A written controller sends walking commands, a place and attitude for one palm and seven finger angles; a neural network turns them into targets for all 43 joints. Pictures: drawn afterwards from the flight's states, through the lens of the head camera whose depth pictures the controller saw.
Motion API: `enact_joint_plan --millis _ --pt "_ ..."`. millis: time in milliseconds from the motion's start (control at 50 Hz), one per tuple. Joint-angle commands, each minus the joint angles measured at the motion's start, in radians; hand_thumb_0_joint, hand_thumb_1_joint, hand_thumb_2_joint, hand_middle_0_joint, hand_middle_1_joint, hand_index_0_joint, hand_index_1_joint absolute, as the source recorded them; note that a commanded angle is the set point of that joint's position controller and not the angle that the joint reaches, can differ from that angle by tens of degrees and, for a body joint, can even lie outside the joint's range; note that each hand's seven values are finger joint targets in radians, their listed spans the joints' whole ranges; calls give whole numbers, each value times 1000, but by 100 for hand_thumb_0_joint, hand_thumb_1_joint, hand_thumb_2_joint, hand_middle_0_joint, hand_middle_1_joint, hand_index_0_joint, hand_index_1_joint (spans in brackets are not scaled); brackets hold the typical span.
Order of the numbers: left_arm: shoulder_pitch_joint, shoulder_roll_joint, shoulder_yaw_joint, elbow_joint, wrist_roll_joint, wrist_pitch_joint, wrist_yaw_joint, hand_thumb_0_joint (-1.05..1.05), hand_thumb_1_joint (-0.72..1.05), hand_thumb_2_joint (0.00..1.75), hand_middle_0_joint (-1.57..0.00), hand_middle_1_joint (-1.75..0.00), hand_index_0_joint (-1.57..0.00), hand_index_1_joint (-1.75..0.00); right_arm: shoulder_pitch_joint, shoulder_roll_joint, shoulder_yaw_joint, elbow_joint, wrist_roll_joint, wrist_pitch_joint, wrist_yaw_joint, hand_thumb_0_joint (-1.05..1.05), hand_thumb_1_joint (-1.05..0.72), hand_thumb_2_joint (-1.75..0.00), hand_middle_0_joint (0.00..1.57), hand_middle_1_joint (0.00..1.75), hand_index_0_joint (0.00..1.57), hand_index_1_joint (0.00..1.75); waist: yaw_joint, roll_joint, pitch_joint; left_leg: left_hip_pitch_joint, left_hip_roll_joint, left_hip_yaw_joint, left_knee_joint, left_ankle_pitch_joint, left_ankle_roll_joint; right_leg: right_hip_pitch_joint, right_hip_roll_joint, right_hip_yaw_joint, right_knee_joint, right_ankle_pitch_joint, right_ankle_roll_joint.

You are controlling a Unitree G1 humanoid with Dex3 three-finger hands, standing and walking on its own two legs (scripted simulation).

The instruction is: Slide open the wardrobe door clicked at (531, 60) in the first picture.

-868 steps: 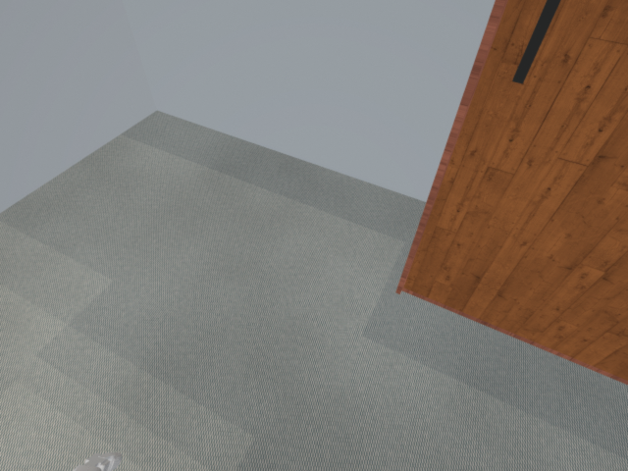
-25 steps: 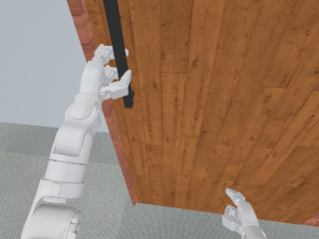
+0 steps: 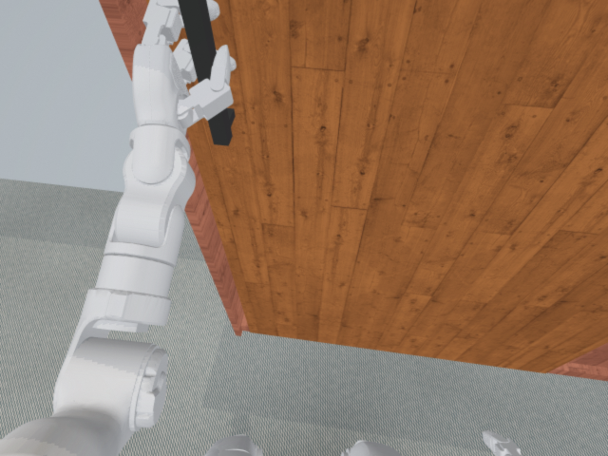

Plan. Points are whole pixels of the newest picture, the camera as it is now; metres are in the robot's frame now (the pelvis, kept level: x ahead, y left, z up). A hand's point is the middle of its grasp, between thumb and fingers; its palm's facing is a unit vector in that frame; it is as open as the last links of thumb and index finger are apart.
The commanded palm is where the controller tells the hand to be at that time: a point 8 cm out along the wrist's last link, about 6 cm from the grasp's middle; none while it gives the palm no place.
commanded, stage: step sideways, sliding the door along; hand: left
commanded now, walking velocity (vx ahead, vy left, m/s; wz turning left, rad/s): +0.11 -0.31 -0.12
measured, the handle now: (205, 26) +0.48 +0.14 +0.28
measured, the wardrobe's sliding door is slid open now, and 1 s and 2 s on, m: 0.03 0.28 0.44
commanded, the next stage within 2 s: stop walking and hold the door there in 1.68 s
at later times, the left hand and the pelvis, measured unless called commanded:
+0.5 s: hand (288, 89) +0.43 +0.05 +0.25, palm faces +0.20 -0.98 -0.01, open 6.6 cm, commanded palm +0.40 +0.03 +0.24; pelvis +0.01 -0.12 +0.01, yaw +1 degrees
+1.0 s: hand (469, 107) +0.42 -0.13 +0.24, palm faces +0.15 -0.99 -0.05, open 6.7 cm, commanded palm +0.39 -0.12 +0.24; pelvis +0.04 -0.28 +0.01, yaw +2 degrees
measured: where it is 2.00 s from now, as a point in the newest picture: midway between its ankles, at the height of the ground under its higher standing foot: outside the picture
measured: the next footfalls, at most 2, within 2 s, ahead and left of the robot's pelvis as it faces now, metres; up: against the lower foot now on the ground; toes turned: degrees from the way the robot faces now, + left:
right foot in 0.22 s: +0.10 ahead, -0.23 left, +0.00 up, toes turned -6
left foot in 0.36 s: +0.08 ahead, +0.06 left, +0.00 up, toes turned +10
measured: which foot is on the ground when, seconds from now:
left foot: down 0.00-0.22, up 0.24-0.34, down 0.36-0.66, up 0.68-0.76, down 0.78-1.00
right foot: up 0.00-0.20, down 0.22-0.34, up 0.36-0.62, down 0.64-0.80, up 0.82-1.00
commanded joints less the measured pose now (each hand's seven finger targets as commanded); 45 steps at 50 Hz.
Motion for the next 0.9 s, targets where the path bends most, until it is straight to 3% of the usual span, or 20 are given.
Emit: enact_joint_plan --millis 0,140,180,200,260,300,320,340,380,480,560,600,640,680,700,740,760,780,820,880 --pt "-704 83 -64 -403 0 -147 -72 0 90 90 -45 -140 -45 -140 -178 -76 -20 -181 9 -55 37 0 -90 -90 20 30 20 30 -26 209 -440 486 439 -530 -234 466 226 -324 -83 207 340 -89 37" --pt "-626 31 -94 -300 5 -109 -71 0 90 90 -45 -140 -45 -140 -182 -103 -37 -216 35 -62 50 0 -90 -90 20 30 20 30 -14 231 -477 224 248 -72 -104 311 52 180 -26 -25 -175 82 50" --pt "-623 28 -116 -313 15 -93 -58 0 90 90 -45 -140 -45 -140 -193 -57 -21 -223 48 -65 48 0 -90 -90 20 30 20 30 7 -57 -489 48 90 8 176 65 -15 350 -114 79 -395 225 -1" --pt "-645 60 -110 -328 23 -84 -44 0 90 90 -45 -140 -45 -140 -235 -14 -7 -233 42 -70 40 0 -90 -90 20 30 20 30 14 -338 -454 -185 -23 13 372 -301 -53 416 -294 330 -465 396 -91" --pt "-717 48 -127 -457 27 -73 -17 0 90 90 -45 -140 -45 -140 -236 -33 -15 -164 23 -84 24 0 -90 -90 20 30 20 30 0 -230 -477 -169 -15 -59 308 -362 -47 452 -322 286 -262 800 -180" --pt "-729 -29 -194 -463 14 -88 -24 0 90 90 -45 -140 -45 -140 -201 -37 -15 -161 24 -56 35 0 -90 -90 20 30 20 30 -62 -34 -542 272 33 -70 -166 88 -13 170 -208 74 17 690 -50" --pt "-693 -68 -225 -489 -7 -101 -41 0 90 90 -45 -140 -45 -140 -223 -103 -45 -197 14 -46 41 0 -90 -90 20 30 20 30 -57 318 -543 608 312 -398 -216 557 84 -249 -46 1 251 137 54" --pt "-665 -141 -265 -436 -7 -96 -63 0 90 90 -45 -140 -45 -140 -262 -75 -41 -232 25 -34 75 0 -90 -90 20 30 20 30 -24 308 -556 600 441 -526 -246 543 141 -291 -54 125 417 -86 40" --pt "-774 -108 -256 -513 1 -103 -78 0 90 90 -45 -140 -45 -140 -283 -75 -46 -235 36 -11 99 0 -90 -90 20 30 20 30 -38 198 -436 405 418 -455 -269 254 179 -303 -96 159 469 -70 48" --pt "-593 -118 -269 -522 -2 -83 -78 0 90 90 -45 -140 -45 -140 -244 -70 -46 -261 43 -8 90 0 -90 -90 20 30 20 30 -28 262 -470 510 333 -165 -181 616 110 -152 -97 79 113 -46 61" --pt "-481 -103 -262 -583 3 -89 -72 0 90 90 -45 -140 -45 -140 -246 -73 -39 -296 45 -33 94 0 -90 -90 20 30 20 30 -27 264 -487 445 276 -104 -99 691 46 85 -17 0 -172 95 61" --pt "-431 -80 -258 -624 23 -92 -64 0 90 90 -45 -140 -45 -140 -250 -46 -25 -308 56 -46 95 0 -90 -90 20 30 20 30 -6 111 -508 303 168 -57 53 528 -4 299 -52 29 -389 437 46" --pt "-416 -19 -244 -646 42 -98 -49 0 90 90 -45 -140 -45 -140 -286 16 -8 -288 38 -65 78 0 -90 -90 20 30 20 30 -16 -131 -484 12 11 -5 200 -33 -56 439 -250 182 -320 1131 -30" --pt "-338 -7 -225 -707 43 -119 -51 0 90 90 -45 -140 -45 -140 -257 -2 -35 -268 34 -73 62 0 -90 -90 20 30 20 30 13 -369 -538 -112 -43 -43 299 -302 -63 556 -277 241 -222 1347 -89" --pt "-359 -53 -255 -739 42 -124 -52 0 90 90 -45 -140 -45 -140 -262 9 -29 -263 33 -78 59 0 -90 -90 20 30 20 30 1 -340 -529 -113 -31 -51 207 -282 -57 563 -278 228 -191 1373 -99" --pt "-366 -81 -270 -756 30 -132 -49 0 90 90 -45 -140 -45 -140 -233 -12 -33 -242 30 -67 54 0 -90 -90 20 30 20 30 -44 -117 -569 300 91 -68 -150 399 -18 297 -183 77 -20 1088 7" --pt "-320 -96 -268 -768 17 -135 -64 0 90 90 -45 -140 -45 -140 -233 -66 -67 -267 16 -55 66 0 -90 -90 20 30 20 30 -43 118 -606 636 315 -301 -141 1029 92 -69 -52 46 118 382 88" --pt "-309 -116 -256 -693 28 -120 -82 0 90 90 -45 -140 -45 -140 -250 -81 -75 -298 19 -36 107 0 -90 -90 20 30 20 30 -17 135 -613 681 423 -346 -132 1184 157 -169 -33 130 249 -156 72" --pt "-395 -102 -233 -748 42 -143 -83 0 90 90 -45 -140 -45 -140 -271 -65 -68 -305 16 -42 127 0 -90 -90 20 30 20 30 -28 292 -490 576 421 -274 -135 967 168 -250 -73 168 276 -160 65" --pt "-311 -71 -211 -672 35 -125 -81 0 90 90 -45 -140 -45 -140 -276 -61 -66 -305 17 -50 130 0 -90 -90 20 30 20 30 -20 291 -436 427 359 -104 -173 737 85 -88 -70 105 89 -15 68"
